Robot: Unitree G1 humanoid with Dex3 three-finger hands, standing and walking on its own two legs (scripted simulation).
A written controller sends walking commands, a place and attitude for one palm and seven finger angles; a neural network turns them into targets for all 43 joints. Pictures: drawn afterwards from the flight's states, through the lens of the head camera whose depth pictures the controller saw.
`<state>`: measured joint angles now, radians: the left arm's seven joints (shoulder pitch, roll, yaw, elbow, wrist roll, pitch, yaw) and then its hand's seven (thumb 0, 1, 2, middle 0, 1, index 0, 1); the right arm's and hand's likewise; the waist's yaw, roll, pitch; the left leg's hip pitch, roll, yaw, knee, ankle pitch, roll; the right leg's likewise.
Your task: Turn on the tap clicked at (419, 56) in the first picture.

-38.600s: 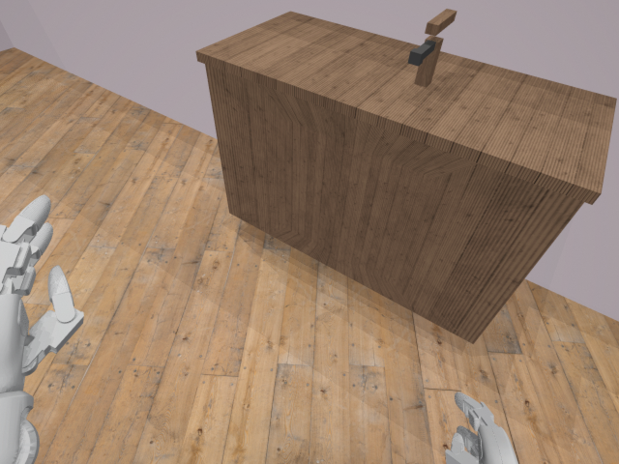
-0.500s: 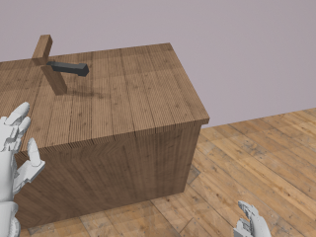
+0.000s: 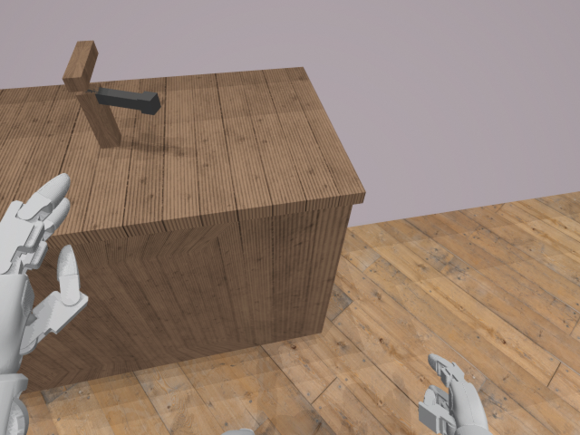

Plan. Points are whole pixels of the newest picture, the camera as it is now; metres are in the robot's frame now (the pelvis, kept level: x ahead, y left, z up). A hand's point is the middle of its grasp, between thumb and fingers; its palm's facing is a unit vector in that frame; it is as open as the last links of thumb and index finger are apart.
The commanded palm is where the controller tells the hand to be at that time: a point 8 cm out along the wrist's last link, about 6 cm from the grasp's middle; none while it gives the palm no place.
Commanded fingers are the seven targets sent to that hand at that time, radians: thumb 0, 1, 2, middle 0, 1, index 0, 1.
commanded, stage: step back with the hand held close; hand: left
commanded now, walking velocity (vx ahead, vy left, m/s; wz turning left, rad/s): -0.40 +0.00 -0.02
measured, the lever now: (149, 103) +0.61 +0.30 +0.13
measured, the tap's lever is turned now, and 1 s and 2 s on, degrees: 66 66 66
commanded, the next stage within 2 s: stop stepping back and stand still in 0.24 s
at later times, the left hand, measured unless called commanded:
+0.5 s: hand out of the picture +0.06 +0.22 +0.16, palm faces +0.33 -0.84 -0.43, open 7.4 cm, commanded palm +0.01 +0.26 +0.18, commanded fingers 0.00 0.90 0.90 -0.20 -0.30 -0.20 -0.30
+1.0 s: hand out of the picture +0.01 +0.24 +0.17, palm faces +0.46 -0.81 -0.35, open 7.4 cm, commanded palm -0.05 +0.28 +0.18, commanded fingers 0.00 0.90 0.90 -0.20 -0.30 -0.20 -0.30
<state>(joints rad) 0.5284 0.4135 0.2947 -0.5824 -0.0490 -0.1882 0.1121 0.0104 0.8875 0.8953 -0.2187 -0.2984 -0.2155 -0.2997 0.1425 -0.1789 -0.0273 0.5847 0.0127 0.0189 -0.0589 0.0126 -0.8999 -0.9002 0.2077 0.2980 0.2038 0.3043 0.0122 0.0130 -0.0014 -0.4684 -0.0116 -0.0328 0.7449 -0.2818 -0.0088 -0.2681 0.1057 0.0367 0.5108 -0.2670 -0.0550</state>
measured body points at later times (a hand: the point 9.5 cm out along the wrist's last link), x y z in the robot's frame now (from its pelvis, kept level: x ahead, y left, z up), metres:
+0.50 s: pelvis -0.16 -0.01 +0.00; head -0.15 -0.02 +0.45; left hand +0.03 +0.26 +0.19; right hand +0.01 -0.22 -0.09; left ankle -0.05 +0.12 -0.72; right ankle -0.20 -0.12 -0.73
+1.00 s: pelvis -0.20 -0.01 +0.00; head -0.21 -0.02 +0.44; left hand -0.02 +0.28 +0.19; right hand -0.06 -0.24 -0.11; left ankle -0.22 +0.11 -0.71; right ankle -0.20 -0.11 -0.73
